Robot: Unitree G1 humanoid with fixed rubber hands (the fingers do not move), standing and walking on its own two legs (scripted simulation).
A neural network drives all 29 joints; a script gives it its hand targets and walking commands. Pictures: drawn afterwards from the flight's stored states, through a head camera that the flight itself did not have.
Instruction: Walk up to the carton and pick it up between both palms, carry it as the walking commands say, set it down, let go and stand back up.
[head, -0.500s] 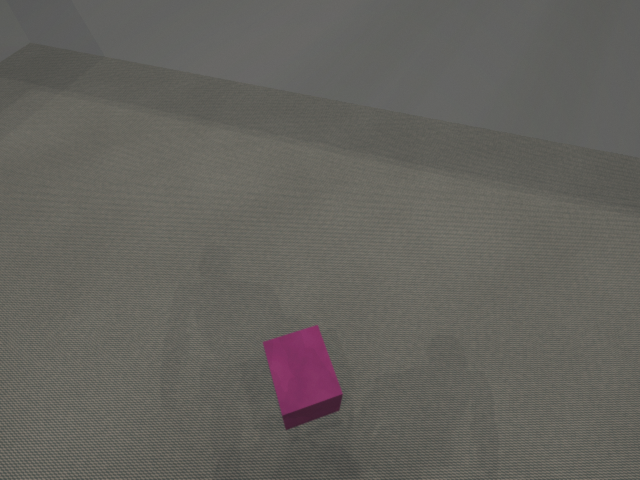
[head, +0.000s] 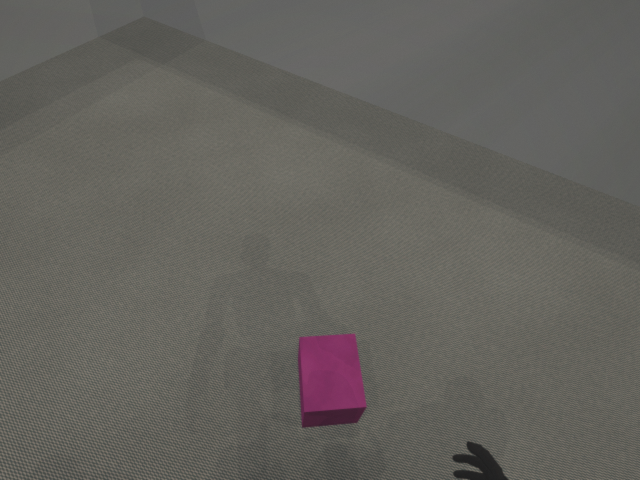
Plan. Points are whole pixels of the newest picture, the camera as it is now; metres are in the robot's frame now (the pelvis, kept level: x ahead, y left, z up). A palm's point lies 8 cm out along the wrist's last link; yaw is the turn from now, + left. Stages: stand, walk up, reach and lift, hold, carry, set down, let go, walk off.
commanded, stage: walk up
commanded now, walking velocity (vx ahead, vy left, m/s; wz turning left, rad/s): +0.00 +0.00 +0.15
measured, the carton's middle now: (328, 380) +0.45 -0.05 -0.69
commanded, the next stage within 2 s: stand in 1.34 s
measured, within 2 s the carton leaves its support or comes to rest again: neither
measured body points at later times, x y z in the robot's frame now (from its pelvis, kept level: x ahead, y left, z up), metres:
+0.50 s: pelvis -0.01 -0.02 +0.01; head +0.00 -0.03 +0.46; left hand +0.00 +0.20 -0.15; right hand -0.05 -0.23 -0.16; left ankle -0.01 +0.10 -0.74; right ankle -0.01 -0.12 -0.74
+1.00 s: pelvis +0.02 -0.10 +0.00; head +0.05 -0.12 +0.45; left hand +0.05 +0.14 -0.14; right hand +0.01 -0.36 -0.16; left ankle -0.02 +0.05 -0.69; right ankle +0.05 -0.23 -0.74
